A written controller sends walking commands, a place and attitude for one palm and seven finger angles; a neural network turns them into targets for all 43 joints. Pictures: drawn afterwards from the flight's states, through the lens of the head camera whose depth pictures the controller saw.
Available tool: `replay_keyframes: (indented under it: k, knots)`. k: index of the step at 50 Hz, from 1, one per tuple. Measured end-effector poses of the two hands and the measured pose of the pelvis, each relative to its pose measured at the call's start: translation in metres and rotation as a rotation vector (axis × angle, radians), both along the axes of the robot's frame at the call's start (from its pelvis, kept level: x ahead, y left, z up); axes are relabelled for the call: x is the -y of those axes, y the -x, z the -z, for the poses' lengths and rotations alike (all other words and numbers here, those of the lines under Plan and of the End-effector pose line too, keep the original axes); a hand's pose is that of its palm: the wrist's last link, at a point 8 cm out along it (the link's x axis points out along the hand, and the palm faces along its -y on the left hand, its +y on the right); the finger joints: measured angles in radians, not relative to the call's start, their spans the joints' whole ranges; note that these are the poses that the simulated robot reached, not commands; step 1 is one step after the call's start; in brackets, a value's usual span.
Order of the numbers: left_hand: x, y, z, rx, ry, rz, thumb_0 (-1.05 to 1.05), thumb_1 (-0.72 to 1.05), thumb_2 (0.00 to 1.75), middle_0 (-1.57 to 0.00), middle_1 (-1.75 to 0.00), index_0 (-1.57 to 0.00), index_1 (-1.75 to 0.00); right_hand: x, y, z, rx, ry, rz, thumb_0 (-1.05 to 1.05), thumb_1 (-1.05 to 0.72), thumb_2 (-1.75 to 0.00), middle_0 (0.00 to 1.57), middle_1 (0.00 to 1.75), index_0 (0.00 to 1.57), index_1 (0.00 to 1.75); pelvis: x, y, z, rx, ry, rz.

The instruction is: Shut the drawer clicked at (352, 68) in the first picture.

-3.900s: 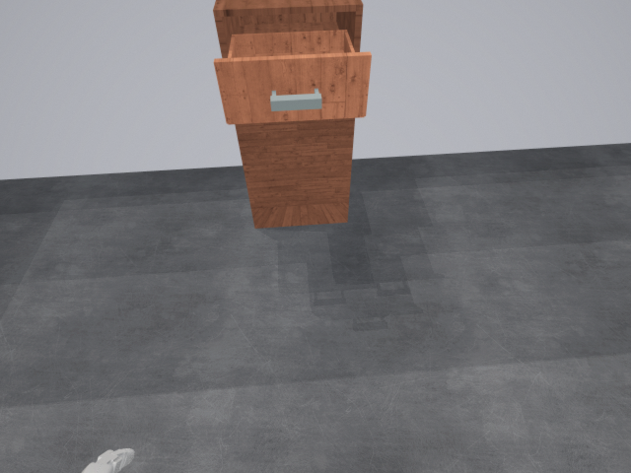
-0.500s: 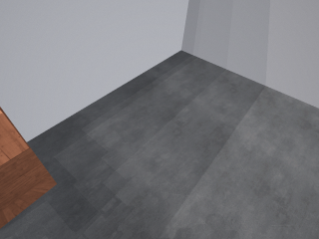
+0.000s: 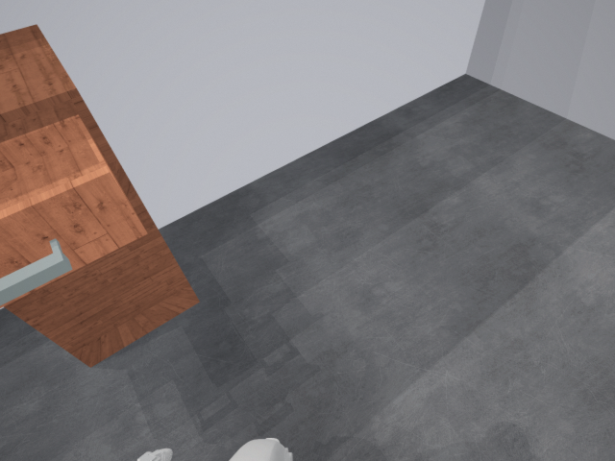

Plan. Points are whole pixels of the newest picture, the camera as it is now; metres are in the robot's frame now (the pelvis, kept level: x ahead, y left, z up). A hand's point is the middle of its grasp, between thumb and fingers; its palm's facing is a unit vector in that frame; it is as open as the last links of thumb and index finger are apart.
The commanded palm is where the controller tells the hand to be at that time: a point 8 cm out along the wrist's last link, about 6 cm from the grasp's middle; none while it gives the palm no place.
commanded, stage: turn to face it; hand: left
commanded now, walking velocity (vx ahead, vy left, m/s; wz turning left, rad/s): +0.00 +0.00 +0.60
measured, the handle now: (23, 270) +0.39 +0.47 +0.01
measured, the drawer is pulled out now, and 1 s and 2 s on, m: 0.28 0.28 0.28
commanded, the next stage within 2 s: take the last steps up to it in 1.04 s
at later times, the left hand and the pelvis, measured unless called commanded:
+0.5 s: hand out of the picture -0.07 +0.29 -0.19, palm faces +0.35 -0.90 -0.25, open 7.4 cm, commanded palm none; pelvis -0.03 +0.07 +0.00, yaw +17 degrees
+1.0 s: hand out of the picture -0.03 +0.26 -0.15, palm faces +0.48 -0.83 -0.27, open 7.4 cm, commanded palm none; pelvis -0.04 +0.04 +0.00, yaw +30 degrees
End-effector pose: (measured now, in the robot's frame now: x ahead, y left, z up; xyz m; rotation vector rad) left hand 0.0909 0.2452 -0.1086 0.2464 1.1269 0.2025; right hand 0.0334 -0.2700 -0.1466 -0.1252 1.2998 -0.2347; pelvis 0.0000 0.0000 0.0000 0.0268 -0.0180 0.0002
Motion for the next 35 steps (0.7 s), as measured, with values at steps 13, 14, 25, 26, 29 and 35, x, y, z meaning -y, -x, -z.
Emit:
replay_keyframes:
  k: [13, 14, 25, 26, 29, 35]
  knots:
    - [-0.024, 0.109, 0.027, -0.098, 0.068, -0.204, 0.00, 0.90, 0.90, -0.21, -0.30, -0.20, -0.30, -0.041, -0.100, -0.025, 0.138, 0.040, -0.285, 0.00, -0.91, -0.90, 0.19, 0.29, 0.20, 0.29, -0.020, 0.020, 0.004, 0.007, 0.006, -0.172]
    - [-0.030, 0.121, 0.032, -0.115, 0.074, -0.227, 0.00, 0.90, 0.90, -0.21, -0.30, -0.20, -0.30, -0.050, -0.108, -0.027, 0.149, 0.046, -0.312, 0.00, -0.91, -0.90, 0.19, 0.29, 0.20, 0.29, -0.025, 0.022, 0.006, 0.003, 0.011, -0.186]
    - [-0.091, 0.181, 0.043, -0.181, 0.090, -0.389, 0.00, 0.91, 0.90, -0.20, -0.30, -0.20, -0.30, -0.128, -0.113, -0.042, 0.186, 0.064, -0.460, 0.00, -0.91, -0.90, 0.20, 0.29, 0.20, 0.30, -0.067, 0.034, 0.004, 0.007, 0.067, -0.295]
    - [-0.094, 0.179, 0.041, -0.163, 0.090, -0.395, 0.00, 0.91, 0.90, -0.20, -0.30, -0.20, -0.30, -0.131, -0.109, -0.042, 0.173, 0.061, -0.464, 0.00, -0.91, -0.90, 0.20, 0.29, 0.20, 0.30, -0.069, 0.035, 0.002, 0.007, 0.070, -0.307]
    - [-0.101, 0.172, 0.033, -0.111, 0.085, -0.409, 0.00, 0.91, 0.90, -0.20, -0.30, -0.20, -0.30, -0.138, -0.096, -0.041, 0.136, 0.052, -0.474, 0.00, -0.91, -0.90, 0.20, 0.30, 0.21, 0.30, -0.074, 0.038, -0.002, 0.006, 0.074, -0.340]
    - [-0.104, 0.156, 0.024, -0.038, 0.071, -0.428, 0.00, 0.91, 0.90, -0.20, -0.30, -0.20, -0.30, -0.137, -0.073, -0.032, 0.074, 0.036, -0.472, 0.00, -0.90, -0.90, 0.20, 0.30, 0.21, 0.30, -0.075, 0.040, -0.004, 0.003, 0.067, -0.400]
